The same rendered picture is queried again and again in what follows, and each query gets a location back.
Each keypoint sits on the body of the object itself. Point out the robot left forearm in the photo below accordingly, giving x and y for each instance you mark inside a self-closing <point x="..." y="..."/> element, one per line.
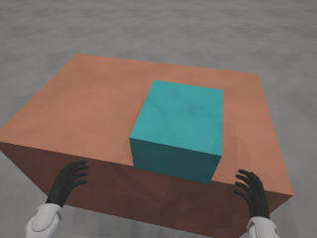
<point x="46" y="222"/>

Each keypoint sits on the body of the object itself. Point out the robot right forearm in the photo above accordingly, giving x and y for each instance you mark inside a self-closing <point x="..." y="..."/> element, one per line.
<point x="261" y="227"/>

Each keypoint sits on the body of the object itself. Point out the carton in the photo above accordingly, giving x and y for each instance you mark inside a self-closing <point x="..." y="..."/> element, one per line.
<point x="179" y="131"/>

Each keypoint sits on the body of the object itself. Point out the robot right hand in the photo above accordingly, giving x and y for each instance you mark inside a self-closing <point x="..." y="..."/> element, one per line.
<point x="256" y="197"/>

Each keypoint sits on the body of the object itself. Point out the pedestal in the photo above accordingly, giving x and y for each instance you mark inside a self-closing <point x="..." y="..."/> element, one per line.
<point x="87" y="111"/>

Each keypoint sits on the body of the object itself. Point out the robot left hand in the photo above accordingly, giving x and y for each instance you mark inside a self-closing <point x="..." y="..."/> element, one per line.
<point x="65" y="182"/>

